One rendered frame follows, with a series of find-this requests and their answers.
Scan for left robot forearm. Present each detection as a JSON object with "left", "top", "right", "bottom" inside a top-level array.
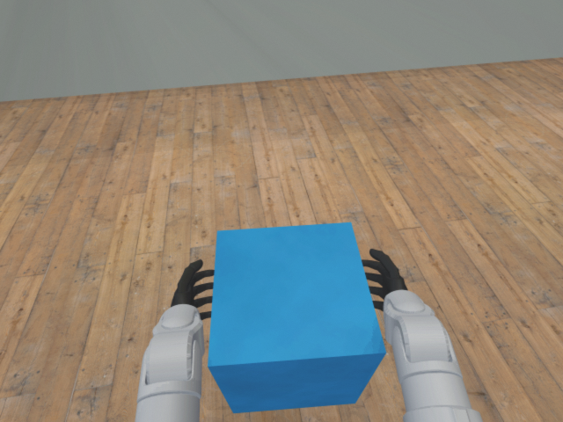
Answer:
[{"left": 135, "top": 304, "right": 205, "bottom": 422}]

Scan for right robot forearm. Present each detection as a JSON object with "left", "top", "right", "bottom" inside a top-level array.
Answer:
[{"left": 384, "top": 290, "right": 483, "bottom": 422}]

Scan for carton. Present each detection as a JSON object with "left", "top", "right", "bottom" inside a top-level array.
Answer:
[{"left": 208, "top": 222, "right": 386, "bottom": 413}]

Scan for left robot hand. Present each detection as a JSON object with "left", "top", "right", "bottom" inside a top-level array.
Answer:
[{"left": 171, "top": 259, "right": 215, "bottom": 320}]

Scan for right robot hand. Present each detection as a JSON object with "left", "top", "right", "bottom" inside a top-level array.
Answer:
[{"left": 362, "top": 249, "right": 408, "bottom": 312}]

